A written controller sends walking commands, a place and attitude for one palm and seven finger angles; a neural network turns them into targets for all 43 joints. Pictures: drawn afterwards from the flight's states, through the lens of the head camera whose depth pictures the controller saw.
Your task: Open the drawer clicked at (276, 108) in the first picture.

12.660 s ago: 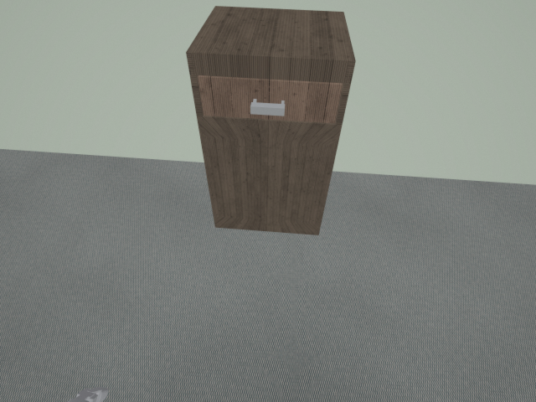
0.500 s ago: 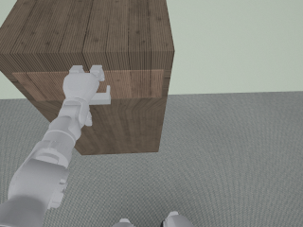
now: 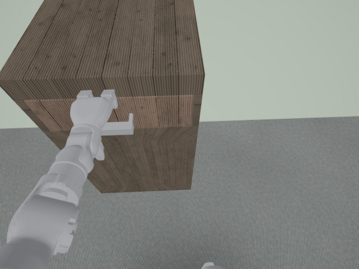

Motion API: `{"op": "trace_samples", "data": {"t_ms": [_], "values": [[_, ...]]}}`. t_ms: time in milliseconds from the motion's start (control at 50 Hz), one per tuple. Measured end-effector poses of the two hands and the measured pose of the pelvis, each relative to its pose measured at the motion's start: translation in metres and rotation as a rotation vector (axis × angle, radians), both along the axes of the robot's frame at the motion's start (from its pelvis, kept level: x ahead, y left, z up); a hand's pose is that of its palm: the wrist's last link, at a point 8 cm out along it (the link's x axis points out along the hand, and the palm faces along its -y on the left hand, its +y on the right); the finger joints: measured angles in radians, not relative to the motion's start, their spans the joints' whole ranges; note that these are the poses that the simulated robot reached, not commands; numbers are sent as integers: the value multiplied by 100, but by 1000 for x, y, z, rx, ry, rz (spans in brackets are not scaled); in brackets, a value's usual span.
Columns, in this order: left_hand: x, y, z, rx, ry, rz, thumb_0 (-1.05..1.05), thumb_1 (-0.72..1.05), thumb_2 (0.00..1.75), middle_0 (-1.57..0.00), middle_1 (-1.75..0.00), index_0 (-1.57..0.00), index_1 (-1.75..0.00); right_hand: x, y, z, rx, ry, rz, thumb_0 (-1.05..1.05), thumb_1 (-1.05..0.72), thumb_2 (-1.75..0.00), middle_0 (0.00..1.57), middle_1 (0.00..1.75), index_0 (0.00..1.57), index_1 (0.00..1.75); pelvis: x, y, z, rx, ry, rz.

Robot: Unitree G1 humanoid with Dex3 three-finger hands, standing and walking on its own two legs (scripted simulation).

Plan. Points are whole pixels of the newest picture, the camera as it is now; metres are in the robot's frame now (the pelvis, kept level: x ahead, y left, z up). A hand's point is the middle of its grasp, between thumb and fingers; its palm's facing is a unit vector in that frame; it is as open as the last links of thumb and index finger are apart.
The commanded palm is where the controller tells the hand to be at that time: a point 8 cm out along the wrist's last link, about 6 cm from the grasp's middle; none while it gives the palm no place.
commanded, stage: move the hooked fingers above the handle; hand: left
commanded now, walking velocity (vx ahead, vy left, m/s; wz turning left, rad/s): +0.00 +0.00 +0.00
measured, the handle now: (114, 122) +0.51 +0.18 -0.05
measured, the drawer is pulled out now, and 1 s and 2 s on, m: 0.00 0.00 0.00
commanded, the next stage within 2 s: none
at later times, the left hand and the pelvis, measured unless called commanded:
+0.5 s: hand (106, 121) +0.47 +0.17 +0.02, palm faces -0.05 -0.02 -1.00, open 13.5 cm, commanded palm +0.44 +0.19 +0.08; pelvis +0.00 +0.00 +0.00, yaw -1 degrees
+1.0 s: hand (111, 122) +0.47 +0.16 +0.01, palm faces +0.03 -0.03 -1.00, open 13.5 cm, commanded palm +0.45 +0.20 +0.08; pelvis +0.00 +0.00 -0.01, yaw +0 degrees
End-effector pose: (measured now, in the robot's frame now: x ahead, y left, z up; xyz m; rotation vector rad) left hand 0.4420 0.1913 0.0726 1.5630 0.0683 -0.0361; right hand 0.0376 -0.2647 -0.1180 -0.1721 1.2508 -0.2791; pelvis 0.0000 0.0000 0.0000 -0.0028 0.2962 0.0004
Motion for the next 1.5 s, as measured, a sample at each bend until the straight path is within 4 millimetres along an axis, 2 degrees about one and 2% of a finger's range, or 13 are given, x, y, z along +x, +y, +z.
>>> {"op": "trace_samples", "data": {"t_ms": [100, 180, 280, 480, 660, 760, 840, 960, 1120, 1220, 1320, 1400, 1500], "values": [[-5, -6, -12, -23, 5, -50, 0, -49, 30, -32, -120, -33, -120, 3, -8, 1, -25, 16, 13, 1, -91, -90, 20, 30, 20, 30, 2, 1, -3, -4, 8, 12], [1, -16, -10, -30, -57, -90, 0, -49, 30, -32, -120, -33, -120, 6, -8, -3, -30, 20, 18, 1, -91, -90, 20, 30, 20, 30, 3, 3, -6, -6, 22, 16], [5, -20, -7, -27, -94, -57, 0, -49, 30, -39, -125, -35, -123, 8, 1, -11, 7, 25, 16, 0, -91, -90, 20, 30, 20, 30, 4, 4, -8, -5, 28, 11], [6, -20, 3, -7, -23, 18, 0, -49, 30, -35, -121, -38, -123, 7, 17, -9, 64, -6, -24, 1, -91, -90, 20, 30, 20, 30, 3, 0, 1, 6, -9, -14], [0, 4, 3, 25, 6, 16, 0, -49, 30, -32, -120, -34, -121, -3, -1, -1, 3, 5, -13, 1, -91, -90, 20, 30, 20, 30, 0, -2, 1, 3, -7, -4], [-5, -5, -11, -13, 25, -40, 0, -49, 30, -32, -120, -33, -120, -6, -10, 0, -28, 30, 5, 1, -91, -90, 20, 30, 20, 30, -1, -1, -2, -2, 5, 12], [1, -19, -11, -38, -35, -101, 0, -49, 30, -32, -120, -33, -120, -6, -12, -2, -43, 35, 8, 1, -91, -90, 20, 30, 20, 30, 0, 1, -6, -4, 23, 17], [5, -23, -9, -39, -100, -72, 0, -49, 30, -41, -125, -35, -122, -4, -2, -11, -8, 34, 0, 1, -91, -90, 20, 30, 20, 30, 0, 3, -9, -3, 32, 4], [7, -28, -2, 5, -47, -21, 0, -49, 30, -41, -123, -38, -125, -4, 15, -12, 47, 5, -31, 1, -91, -90, 20, 30, 20, 30, -4, 2, -3, 6, 6, -16], [7, -21, 5, -15, -19, 1, 0, -49, 30, -36, -121, -39, -123, -8, 14, -7, 34, -9, -44, 0, -91, -90, 20, 30, 20, 30, -7, 0, 1, 9, -8, -23], [4, 6, 10, 10, -25, 44, 0, -49, 30, -33, -120, -36, -121, -14, 4, -3, 2, 3, -35, 0, -91, -90, 20, 30, 20, 30, -7, -1, 0, 7, -6, -18], [-3, 21, 2, 34, 16, 51, 0, -49, 30, -32, -120, -34, -121, -17, -5, 0, -23, 25, -18, 1, -91, -90, 20, 30, 20, 30, -7, 0, -1, 0, 1, -1], [-9, 6, -15, -16, 52, -46, 0, -49, 30, -32, -120, -33, -120, -16, -11, 2, -51, 51, 8, 1, -91, -90, 20, 30, 20, 30, -4, 3, -4, -8, 10, 23]]}}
